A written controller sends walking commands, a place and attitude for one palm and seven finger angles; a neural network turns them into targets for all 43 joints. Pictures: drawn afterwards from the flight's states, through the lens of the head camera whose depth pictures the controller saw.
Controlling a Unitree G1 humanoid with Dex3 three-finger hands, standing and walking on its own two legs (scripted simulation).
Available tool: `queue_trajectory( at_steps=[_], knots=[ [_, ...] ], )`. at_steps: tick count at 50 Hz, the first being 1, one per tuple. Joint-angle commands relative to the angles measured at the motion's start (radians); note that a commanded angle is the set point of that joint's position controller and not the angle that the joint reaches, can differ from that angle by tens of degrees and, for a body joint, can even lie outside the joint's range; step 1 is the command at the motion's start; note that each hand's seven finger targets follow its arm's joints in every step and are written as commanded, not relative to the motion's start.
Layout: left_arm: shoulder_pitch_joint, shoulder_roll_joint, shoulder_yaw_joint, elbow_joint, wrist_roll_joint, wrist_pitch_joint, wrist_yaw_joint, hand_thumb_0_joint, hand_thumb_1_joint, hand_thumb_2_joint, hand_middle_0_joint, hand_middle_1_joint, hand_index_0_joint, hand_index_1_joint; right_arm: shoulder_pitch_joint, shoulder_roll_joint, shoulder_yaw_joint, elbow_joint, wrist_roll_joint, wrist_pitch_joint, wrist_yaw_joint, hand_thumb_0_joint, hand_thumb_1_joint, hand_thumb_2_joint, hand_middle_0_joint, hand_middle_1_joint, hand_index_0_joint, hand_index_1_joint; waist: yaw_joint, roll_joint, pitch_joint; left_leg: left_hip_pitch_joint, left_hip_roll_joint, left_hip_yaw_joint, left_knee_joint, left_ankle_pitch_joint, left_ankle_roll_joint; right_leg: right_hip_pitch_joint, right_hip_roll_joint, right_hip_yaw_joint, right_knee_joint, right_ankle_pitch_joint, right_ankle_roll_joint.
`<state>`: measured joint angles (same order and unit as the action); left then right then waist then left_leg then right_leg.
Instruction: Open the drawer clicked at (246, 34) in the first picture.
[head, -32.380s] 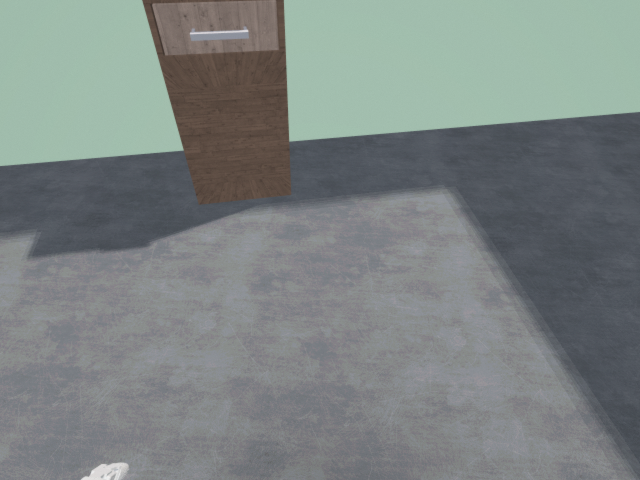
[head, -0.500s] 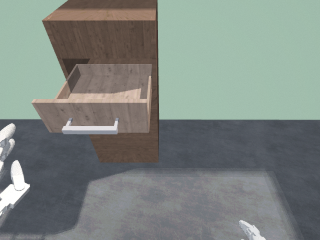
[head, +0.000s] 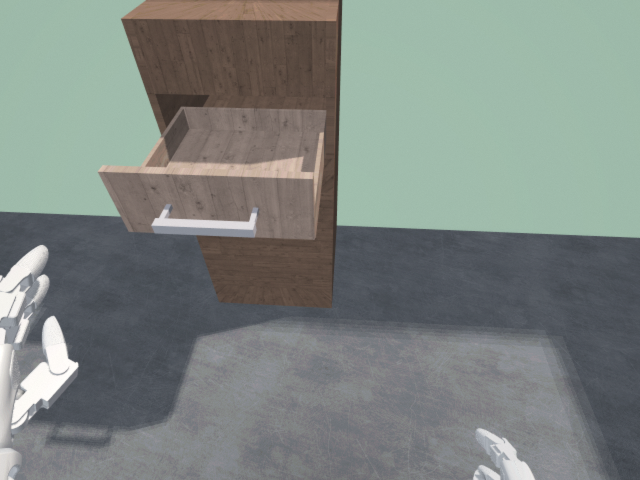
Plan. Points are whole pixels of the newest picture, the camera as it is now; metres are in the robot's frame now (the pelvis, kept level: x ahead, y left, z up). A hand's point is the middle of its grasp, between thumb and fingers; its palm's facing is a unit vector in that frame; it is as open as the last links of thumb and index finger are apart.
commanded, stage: stop stepping back and stand still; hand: left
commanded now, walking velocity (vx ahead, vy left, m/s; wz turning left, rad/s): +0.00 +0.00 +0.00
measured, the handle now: (207, 219) +0.55 +0.25 -0.01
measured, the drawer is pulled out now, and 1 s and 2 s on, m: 0.30 0.30 0.30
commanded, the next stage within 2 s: let the arm hang, fingers relaxed in 0.06 s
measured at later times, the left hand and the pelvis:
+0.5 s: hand out of the picture +0.05 +0.18 -0.17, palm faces +0.05 -0.98 -0.18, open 7.1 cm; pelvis +0.00 +0.00 +0.00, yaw +3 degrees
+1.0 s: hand out of the picture -0.02 +0.18 -0.17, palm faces +0.07 -0.98 -0.21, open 7.4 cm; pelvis +0.00 +0.00 +0.01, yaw +2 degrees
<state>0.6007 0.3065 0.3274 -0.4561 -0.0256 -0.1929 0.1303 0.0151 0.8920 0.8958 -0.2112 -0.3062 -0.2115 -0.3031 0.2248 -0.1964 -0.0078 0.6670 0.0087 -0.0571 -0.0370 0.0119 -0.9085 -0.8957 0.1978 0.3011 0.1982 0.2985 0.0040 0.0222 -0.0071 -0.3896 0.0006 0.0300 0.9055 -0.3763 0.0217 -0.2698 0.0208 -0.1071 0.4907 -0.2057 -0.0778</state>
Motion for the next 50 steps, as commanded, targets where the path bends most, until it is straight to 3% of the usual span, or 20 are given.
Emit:
queue_trajectory(
  at_steps=[1, 4, 6, 7, 8, 9, 10, 12, 13, 14, 15, 16, 17, 18, 19, 21, 24, 26, 36, 50],
  knots=[
    [-0.080, 0.273, 0.134, -0.399, 0.007, -0.083, 0.039, 0.000, 0.900, 0.900, -0.200, -0.300, -0.200, -0.300, -0.132, -0.111, -0.030, -0.202, -0.008, -0.065, -0.030, 0.000, -0.900, -0.900, 0.200, 0.300, 0.200, 0.300, -0.016, -0.132, -0.027, 0.113, 0.021, 0.023, -0.226, 0.019, 0.007, -0.079, -0.270, 0.284, -0.332, -0.286, -0.054],
    [-0.013, 0.249, 0.128, -0.420, 0.010, -0.076, 0.061, 0.000, 0.900, 0.900, -0.200, -0.300, -0.200, -0.300, -0.087, -0.103, -0.018, -0.203, -0.022, -0.086, -0.045, 0.000, -0.900, -0.900, 0.200, 0.300, 0.200, 0.300, -0.018, 0.019, -0.040, 0.247, 0.005, 0.021, -0.496, 0.084, 0.017, -0.073, -0.198, 0.229, -0.248, -0.301, -0.005],
    [0.001, 0.237, 0.131, -0.418, 0.002, -0.081, 0.065, 0.000, 0.900, 0.900, -0.200, -0.300, -0.200, -0.300, -0.082, -0.133, -0.028, -0.218, -0.026, -0.091, -0.047, 0.000, -0.900, -0.900, 0.200, 0.300, 0.200, 0.300, -0.009, 0.189, -0.014, 0.224, 0.171, -0.217, -0.647, -0.026, 0.070, -0.098, -0.081, 0.172, -0.036, -0.215, 0.050],
    [-0.018, 0.236, 0.135, -0.426, 0.004, -0.084, 0.069, 0.000, 0.900, 0.900, -0.200, -0.300, -0.200, -0.300, -0.086, -0.128, -0.022, -0.222, -0.021, -0.091, -0.039, 0.000, -0.900, -0.900, 0.200, 0.300, 0.200, 0.300, -0.003, 0.223, -0.026, 0.151, 0.253, -0.310, -0.692, -0.026, 0.102, -0.042, -0.038, 0.100, 0.067, -0.158, 0.076],
    [-0.081, -0.017, -0.273, 0.474, 0.072, 0.059, -0.079, 0.000, 0.900, 0.900, -0.200, -0.300, -0.200, -0.300, -0.076, -0.269, -0.090, -0.002, -0.022, -0.148, 0.049, 0.000, -0.900, -0.900, 0.200, 0.300, 0.200, 0.300, -0.086, 0.198, 0.107, 0.011, 0.257, -0.332, -0.539, 0.281, 0.131, -0.198, -0.060, 0.063, 0.301, -0.089, 0.090],
    [-0.121, 0.023, -0.214, 0.503, 0.077, 0.182, -0.108, 0.000, 0.900, 0.900, -0.200, -0.300, -0.200, -0.300, -0.008, -0.208, -0.070, 0.015, -0.021, -0.053, 0.052, 0.000, -0.900, -0.900, 0.200, 0.300, 0.200, 0.300, -0.074, 0.162, -0.015, 0.050, 0.257, -0.284, -0.546, 0.338, 0.136, -0.162, -0.061, 0.148, 0.333, -0.267, 0.075],
    [-0.110, -0.014, -0.219, 0.488, 0.076, 0.209, -0.113, 0.000, 0.900, 0.900, -0.200, -0.300, -0.200, -0.300, 0.002, -0.171, -0.058, -0.007, -0.026, -0.036, 0.042, 0.000, -0.900, -0.900, 0.200, 0.300, 0.200, 0.300, -0.064, 0.197, -0.030, 0.055, 0.237, -0.254, -0.524, 0.401, 0.131, -0.166, -0.040, 0.142, 0.377, -0.302, 0.084],
    [-0.189, -0.022, -0.249, 0.559, 0.067, 0.201, -0.110, 0.000, 0.900, 0.900, -0.200, -0.300, -0.200, -0.300, -0.006, -0.156, -0.043, -0.020, -0.042, -0.025, 0.032, 0.000, -0.900, -0.900, 0.200, 0.300, 0.200, 0.300, -0.034, -0.046, -0.095, 0.144, 0.232, -0.259, -0.435, 0.689, 0.142, -0.155, -0.040, 0.151, 0.324, -0.294, 0.086],
    [-0.199, -0.012, -0.253, 0.615, 0.067, 0.197, -0.113, 0.000, 0.900, 0.900, -0.200, -0.300, -0.200, -0.300, -0.016, -0.169, -0.035, -0.014, -0.042, -0.017, 0.028, 0.000, -0.900, -0.900, 0.200, 0.300, 0.200, 0.300, -0.012, -0.119, -0.117, 0.193, 0.214, -0.223, -0.392, 0.791, 0.121, -0.092, -0.040, 0.134, 0.199, -0.199, 0.086],
    [-0.194, 0.006, -0.251, 0.684, 0.069, 0.196, -0.114, 0.000, 0.900, 0.900, -0.200, -0.300, -0.200, -0.300, -0.030, -0.182, -0.036, -0.011, -0.034, -0.008, 0.026, 0.000, -0.900, -0.900, 0.200, 0.300, 0.200, 0.300, 0.008, -0.178, -0.143, 0.202, 0.165, -0.162, -0.347, 0.781, 0.078, 0.005, -0.044, 0.131, 0.090, 0.037, 0.084],
    [-0.191, 0.049, -0.244, 0.757, 0.069, 0.194, -0.111, 0.000, 0.900, 0.900, -0.200, -0.300, -0.200, -0.300, -0.032, -0.173, -0.037, -0.007, -0.023, -0.001, 0.022, 0.000, -0.900, -0.900, 0.200, 0.300, 0.200, 0.300, 0.011, -0.248, -0.155, 0.131, 0.088, -0.109, -0.302, 0.629, 0.033, 0.124, -0.085, 0.204, 0.041, 0.355, 0.067],
    [-0.202, 0.093, -0.239, 0.827, 0.066, 0.194, -0.111, 0.000, 0.900, 0.900, -0.200, -0.300, -0.200, -0.300, -0.032, -0.153, -0.037, 0.009, -0.017, 0.004, 0.026, 0.000, -0.900, -0.900, 0.200, 0.300, 0.200, 0.300, 0.004, -0.205, -0.113, 0.069, 0.028, -0.070, -0.303, 0.413, -0.003, 0.134, -0.164, 0.284, 0.025, 0.529, 0.027],
    [-0.248, 0.119, -0.247, 0.886, 0.059, 0.198, -0.118, 0.000, 0.900, 0.900, -0.200, -0.300, -0.200, -0.300, 0.008, -0.144, -0.031, 0.038, -0.012, 0.016, 0.032, 0.000, -0.900, -0.900, 0.200, 0.300, 0.200, 0.300, -0.029, -0.098, -0.061, 0.105, 0.018, -0.063, -0.355, 0.255, -0.013, 0.059, -0.208, 0.284, 0.002, 0.396, 0.000],
    [-0.287, 0.107, -0.261, 0.940, 0.051, 0.205, -0.120, 0.000, 0.900, 0.900, -0.200, -0.300, -0.200, -0.300, 0.007, -0.140, -0.028, 0.056, -0.019, 0.028, 0.038, 0.000, -0.900, -0.900, 0.200, 0.300, 0.200, 0.300, -0.037, 0.031, 0.006, 0.121, 0.030, -0.087, -0.429, 0.247, -0.005, -0.010, -0.153, 0.241, -0.001, 0.186, 0.021],
    [-0.303, 0.085, -0.266, 0.993, 0.049, 0.207, -0.117, 0.000, 0.900, 0.900, -0.200, -0.300, -0.200, -0.300, -0.033, -0.146, -0.025, 0.076, -0.028, 0.039, 0.034, 0.000, -0.900, -0.900, 0.200, 0.300, 0.200, 0.300, -0.014, -0.008, 0.016, 0.100, 0.055, -0.109, -0.446, 0.286, 0.007, 0.001, -0.085, 0.232, -0.007, 0.090, 0.044],
    [-0.300, 0.079, -0.279, 1.100, 0.045, 0.202, -0.112, 0.000, 0.900, 0.900, -0.200, -0.300, -0.200, -0.300, -0.040, -0.143, -0.022, 0.112, -0.023, 0.050, 0.031, 0.000, -0.900, -0.900, 0.200, 0.300, 0.200, 0.300, -0.006, -0.059, 0.028, 0.124, 0.058, -0.110, -0.458, 0.278, 0.007, 0.020, -0.084, 0.225, -0.059, 0.051, 0.047],
    [-0.293, 0.054, -0.290, 1.231, 0.039, 0.196, -0.112, 0.000, 0.900, 0.900, -0.200, -0.300, -0.200, -0.300, -0.008, -0.121, -0.012, 0.187, -0.019, 0.053, 0.025, 0.000, -0.900, -0.900, 0.200, 0.300, 0.200, 0.300, -0.014, 0.086, 0.033, 0.165, 0.057, -0.106, -0.504, 0.191, 0.002, 0.017, -0.082, 0.238, -0.102, -0.020, 0.040],
    [-0.261, 0.023, -0.278, 1.290, 0.042, 0.193, -0.107, 0.000, 0.900, 0.900, -0.200, -0.300, -0.200, -0.300, 0.015, -0.106, -0.018, 0.216, -0.022, 0.058, 0.020, 0.000, -0.900, -0.900, 0.200, 0.300, 0.200, 0.300, -0.007, 0.116, 0.009, 0.178, 0.066, -0.115, -0.522, 0.141, 0.006, 0.038, -0.076, 0.219, -0.120, -0.038, 0.036],
    [-0.236, -0.010, -0.301, 1.492, 0.037, 0.190, -0.101, 0.000, 0.900, 0.900, -0.200, -0.300, -0.200, -0.300, 0.099, -0.079, -0.021, 0.356, -0.015, 0.066, 0.007, 0.000, -0.900, -0.900, 0.200, 0.300, 0.200, 0.300, -0.013, -0.029, 0.084, 0.215, 0.085, -0.113, -0.565, 0.137, 0.011, -0.002, -0.080, 0.209, -0.176, -0.063, 0.032],
    [-0.238, -0.036, -0.299, 1.555, 0.038, 0.191, -0.092, 0.000, 0.900, 0.900, -0.200, -0.300, -0.200, -0.300, 0.125, -0.035, -0.017, 0.425, -0.020, 0.061, 0.004, 0.000, -0.900, -0.900, 0.200, 0.300, 0.200, 0.300, -0.010, 0.000, 0.127, 0.191, 0.080, -0.103, -0.599, 0.120, 0.005, 0.000, -0.082, 0.205, -0.171, -0.067, 0.037]
  ],
)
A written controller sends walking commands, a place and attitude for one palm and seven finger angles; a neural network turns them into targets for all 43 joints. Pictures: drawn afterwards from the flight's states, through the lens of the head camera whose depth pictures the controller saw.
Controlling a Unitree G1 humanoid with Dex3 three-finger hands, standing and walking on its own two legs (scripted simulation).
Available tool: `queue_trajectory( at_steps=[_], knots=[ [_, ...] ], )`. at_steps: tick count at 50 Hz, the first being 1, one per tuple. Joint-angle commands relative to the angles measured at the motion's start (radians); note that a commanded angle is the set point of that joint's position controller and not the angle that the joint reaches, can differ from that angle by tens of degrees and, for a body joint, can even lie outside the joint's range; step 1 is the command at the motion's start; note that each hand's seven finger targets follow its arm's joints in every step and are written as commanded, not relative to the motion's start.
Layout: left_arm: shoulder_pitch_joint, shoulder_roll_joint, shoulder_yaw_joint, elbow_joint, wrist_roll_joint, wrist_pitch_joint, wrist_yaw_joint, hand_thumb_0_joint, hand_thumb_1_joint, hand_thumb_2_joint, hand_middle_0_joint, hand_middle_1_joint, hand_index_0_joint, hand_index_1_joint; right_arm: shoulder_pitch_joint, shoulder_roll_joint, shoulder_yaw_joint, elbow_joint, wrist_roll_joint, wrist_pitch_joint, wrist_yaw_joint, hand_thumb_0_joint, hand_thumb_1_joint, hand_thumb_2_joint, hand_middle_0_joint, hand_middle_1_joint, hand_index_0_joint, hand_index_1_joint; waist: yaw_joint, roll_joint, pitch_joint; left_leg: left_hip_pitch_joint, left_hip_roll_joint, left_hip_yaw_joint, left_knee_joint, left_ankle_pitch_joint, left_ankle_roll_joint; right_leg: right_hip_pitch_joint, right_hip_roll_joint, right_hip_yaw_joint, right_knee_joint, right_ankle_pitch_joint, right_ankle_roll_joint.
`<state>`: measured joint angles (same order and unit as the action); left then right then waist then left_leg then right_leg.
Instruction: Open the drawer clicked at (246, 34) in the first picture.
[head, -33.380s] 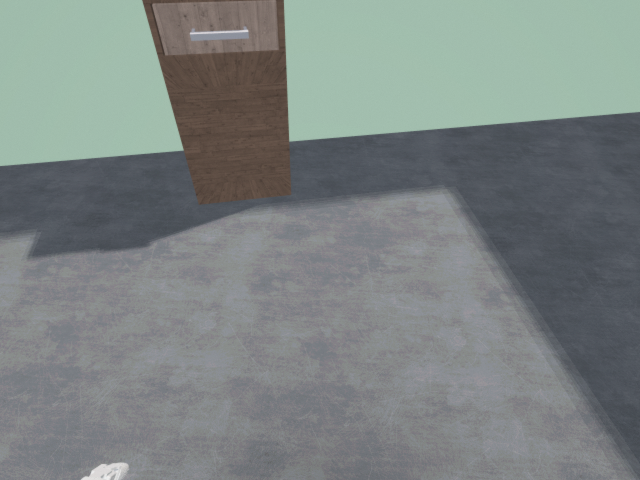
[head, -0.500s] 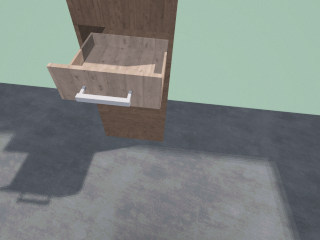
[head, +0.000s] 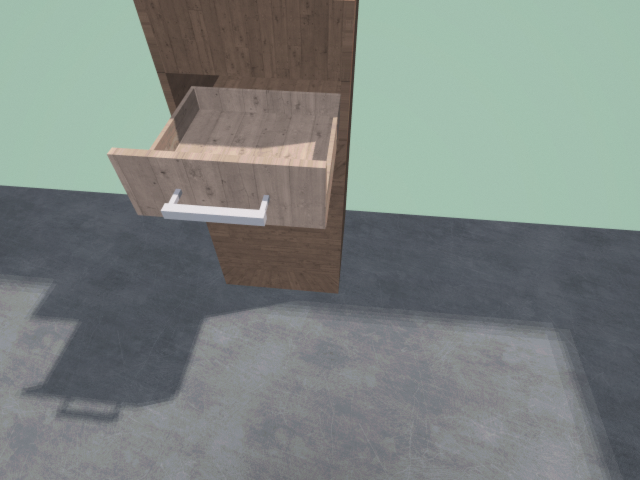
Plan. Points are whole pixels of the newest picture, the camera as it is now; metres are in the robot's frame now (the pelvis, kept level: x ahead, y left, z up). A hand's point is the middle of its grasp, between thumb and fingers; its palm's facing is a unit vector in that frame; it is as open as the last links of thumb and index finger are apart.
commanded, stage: let the arm hang, fingers relaxed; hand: left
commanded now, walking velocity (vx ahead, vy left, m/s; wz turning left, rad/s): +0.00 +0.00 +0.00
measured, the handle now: (217, 206) +0.56 +0.22 -0.02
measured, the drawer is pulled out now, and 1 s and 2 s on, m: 0.30 0.30 0.30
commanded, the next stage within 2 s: look to check the result in 0.26 s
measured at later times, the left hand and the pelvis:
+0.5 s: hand out of the picture +0.01 +0.17 -0.17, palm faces +0.03 -0.98 -0.21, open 7.4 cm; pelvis +0.01 -0.01 +0.00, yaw +0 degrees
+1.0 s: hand out of the picture +0.04 +0.18 -0.17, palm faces +0.02 -0.97 -0.23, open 7.4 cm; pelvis +0.02 -0.01 +0.00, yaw -1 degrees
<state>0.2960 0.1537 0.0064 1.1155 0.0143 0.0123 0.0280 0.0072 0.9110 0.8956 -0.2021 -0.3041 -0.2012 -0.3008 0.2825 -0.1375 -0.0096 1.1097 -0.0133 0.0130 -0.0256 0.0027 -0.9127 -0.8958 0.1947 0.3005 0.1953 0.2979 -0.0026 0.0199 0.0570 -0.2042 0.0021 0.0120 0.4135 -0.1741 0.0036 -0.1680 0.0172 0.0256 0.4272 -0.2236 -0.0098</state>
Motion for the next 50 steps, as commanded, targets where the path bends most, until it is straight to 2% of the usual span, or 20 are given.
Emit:
queue_trajectory(
  at_steps=[1, 10, 11, 13, 16, 19, 22, 27, 30, 36, 37, 41, 43, 45, 47, 50],
  knots=[
    [0.071, 0.116, 0.024, -0.016, 0.001, -0.016, 0.012, 0.000, 0.900, 0.900, -0.200, -0.300, -0.200, -0.300, 0.065, -0.092, -0.017, -0.018, 0.005, -0.008, -0.007, 0.000, -0.900, -0.900, 0.200, 0.300, 0.200, 0.300, -0.001, -0.016, 0.065, 0.009, 0.078, -0.083, -0.101, -0.085, 0.023, -0.110, -0.077, 0.071, -0.110, -0.061, -0.031],
    [0.051, 0.101, 0.030, -0.017, -0.002, -0.022, 0.012, 0.000, 0.900, 0.900, -0.200, -0.300, -0.200, -0.300, 0.072, -0.073, -0.019, -0.013, 0.001, -0.015, -0.012, 0.000, -0.900, -0.900, 0.200, 0.300, 0.200, 0.300, -0.004, 0.008, 0.039, 0.024, 0.076, -0.069, -0.078, 0.013, 0.019, -0.077, -0.083, 0.074, -0.106, 0.021, -0.034],
    [0.057, 0.102, 0.029, -0.018, -0.003, -0.025, 0.012, 0.000, 0.900, 0.900, -0.200, -0.300, -0.200, -0.300, 0.068, -0.077, -0.021, -0.016, 0.004, -0.016, -0.013, 0.000, -0.900, -0.900, 0.200, 0.300, 0.200, 0.300, -0.002, -0.016, 0.037, 0.034, 0.081, -0.068, -0.073, 0.026, 0.021, -0.078, -0.080, 0.075, -0.110, 0.031, -0.034],
    [0.046, 0.101, 0.030, -0.019, -0.004, -0.023, 0.012, 0.000, 0.900, 0.900, -0.200, -0.300, -0.200, -0.300, 0.070, -0.078, -0.021, -0.013, 0.002, -0.016, -0.014, 0.000, -0.900, -0.900, 0.200, 0.300, 0.200, 0.300, -0.005, 0.000, 0.035, 0.033, 0.081, -0.069, -0.074, 0.033, 0.018, -0.069, -0.082, 0.075, -0.106, 0.042, -0.033],
    [0.053, 0.103, 0.031, -0.019, -0.003, -0.026, 0.013, 0.000, 0.900, 0.900, -0.200, -0.300, -0.200, -0.300, 0.063, -0.085, -0.024, -0.017, 0.005, -0.017, -0.014, 0.000, -0.900, -0.900, 0.200, 0.300, 0.200, 0.300, -0.003, -0.013, 0.031, 0.049, 0.085, -0.070, -0.075, 0.033, 0.020, -0.073, -0.078, 0.076, -0.109, 0.041, -0.033],
    [0.043, 0.104, 0.031, -0.017, -0.004, -0.024, 0.012, 0.000, 0.900, 0.900, -0.200, -0.300, -0.200, -0.300, 0.063, -0.084, -0.025, -0.012, 0.002, -0.017, -0.015, 0.000, -0.900, -0.900, 0.200, 0.300, 0.200, 0.300, -0.006, 0.008, 0.029, 0.049, 0.084, -0.067, -0.076, 0.038, 0.018, -0.065, -0.082, 0.078, -0.109, 0.052, -0.034],
    [0.042, 0.111, 0.033, -0.017, -0.003, -0.026, 0.013, 0.000, 0.900, 0.900, -0.200, -0.300, -0.200, -0.300, 0.060, -0.090, -0.026, -0.014, 0.003, -0.018, -0.016, 0.000, -0.900, -0.900, 0.200, 0.300, 0.200, 0.300, -0.008, -0.016, 0.008, 0.068, 0.089, -0.066, -0.069, 0.069, 0.020, -0.052, -0.084, 0.072, -0.105, 0.087, -0.033],
    [0.037, 0.112, 0.033, -0.015, -0.003, -0.027, 0.013, 0.000, 0.900, 0.900, -0.200, -0.300, -0.200, -0.300, 0.043, -0.099, -0.028, -0.016, 0.003, -0.019, -0.017, 0.000, -0.900, -0.900, 0.200, 0.300, 0.200, 0.300, -0.009, 0.001, 0.008, 0.077, 0.091, -0.064, -0.070, 0.077, 0.019, -0.050, -0.085, 0.076, -0.107, 0.103, -0.033],
    [0.036, 0.115, 0.034, -0.013, -0.003, -0.028, 0.013, 0.000, 0.900, 0.900, -0.200, -0.300, -0.200, -0.300, 0.035, -0.104, -0.028, -0.016, 0.003, -0.019, -0.017, 0.000, -0.900, -0.900, 0.200, 0.300, 0.200, 0.300, -0.007, -0.009, 0.015, 0.077, 0.092, -0.062, -0.076, 0.079, 0.017, -0.048, -0.086, 0.076, -0.109, 0.112, -0.032],
    [0.027, 0.134, 0.038, -0.017, -0.002, -0.031, 0.011, 0.000, 0.900, 0.900, -0.200, -0.300, -0.200, -0.300, 0.011, -0.126, -0.032, -0.022, 0.005, -0.019, -0.016, 0.000, -0.900, -0.900, 0.200, 0.300, 0.200, 0.300, -0.003, -0.020, 0.026, 0.083, 0.093, -0.065, -0.084, 0.054, 0.019, -0.054, -0.082, 0.085, -0.126, 0.081, -0.032],
    [0.019, 0.135, 0.037, -0.017, -0.002, -0.030, 0.010, 0.000, 0.900, 0.900, -0.200, -0.300, -0.200, -0.300, 0.008, -0.127, -0.032, -0.021, 0.003, -0.019, -0.016, 0.000, -0.900, -0.900, 0.200, 0.300, 0.200, 0.300, -0.008, -0.006, 0.029, 0.078, 0.092, -0.065, -0.080, 0.057, 0.018, -0.054, -0.087, 0.084, -0.126, 0.087, -0.032],
    [0.013, 0.155, 0.042, -0.026, -0.002, -0.037, 0.009, 0.000, 0.900, 0.900, -0.200, -0.300, -0.200, -0.300, -0.009, -0.147, -0.036, -0.026, 0.004, -0.022, -0.016, 0.000, -0.900, -0.900, 0.200, 0.300, 0.200, 0.300, -0.004, -0.031, 0.001, 0.100, 0.095, -0.064, -0.076, 0.088, 0.019, -0.037, -0.087, 0.086, -0.123, 0.135, -0.033],
    [-0.004, 0.158, 0.043, -0.026, -0.002, -0.035, 0.009, 0.000, 0.900, 0.900, -0.200, -0.300, -0.200, -0.300, -0.015, -0.151, -0.036, -0.026, 0.001, -0.024, -0.017, 0.000, -0.900, -0.900, 0.200, 0.300, 0.200, 0.300, -0.008, -0.003, -0.009, 0.101, 0.095, -0.065, -0.076, 0.104, 0.017, -0.025, -0.092, 0.089, -0.118, 0.160, -0.034],
    [-0.013, 0.168, 0.044, -0.028, -0.003, -0.036, 0.009, 0.000, 0.900, 0.900, -0.200, -0.300, -0.200, -0.300, -0.020, -0.157, -0.037, -0.029, 0.002, -0.025, -0.017, 0.000, -0.900, -0.900, 0.200, 0.300, 0.200, 0.300, -0.009, -0.008, -0.015, 0.103, 0.097, -0.064, -0.076, 0.118, 0.016, -0.016, -0.092, 0.087, -0.115, 0.183, -0.034],
    [-0.023, 0.178, 0.046, -0.030, -0.003, -0.038, 0.008, 0.000, 0.900, 0.900, -0.200, -0.300, -0.200, -0.300, -0.031, -0.169, -0.040, -0.030, 0.003, -0.026, -0.017, 0.000, -0.900, -0.900, 0.200, 0.300, 0.200, 0.300, -0.009, -0.020, -0.017, 0.110, 0.100, -0.065, -0.077, 0.125, 0.018, -0.012, -0.094, 0.086, -0.117, 0.192, -0.035],
    [-0.035, 0.186, 0.048, -0.032, -0.002, -0.037, 0.007, 0.000, 0.900, 0.900, -0.200, -0.300, -0.200, -0.300, -0.041, -0.177, -0.039, -0.028, 0.002, -0.026, -0.016, 0.000, -0.900, -0.900, 0.200, 0.300, 0.200, 0.300, -0.007, -0.006, -0.006, 0.101, 0.100, -0.064, -0.087, 0.114, 0.015, -0.009, -0.095, 0.087, -0.122, 0.182, -0.034]
  ],
)
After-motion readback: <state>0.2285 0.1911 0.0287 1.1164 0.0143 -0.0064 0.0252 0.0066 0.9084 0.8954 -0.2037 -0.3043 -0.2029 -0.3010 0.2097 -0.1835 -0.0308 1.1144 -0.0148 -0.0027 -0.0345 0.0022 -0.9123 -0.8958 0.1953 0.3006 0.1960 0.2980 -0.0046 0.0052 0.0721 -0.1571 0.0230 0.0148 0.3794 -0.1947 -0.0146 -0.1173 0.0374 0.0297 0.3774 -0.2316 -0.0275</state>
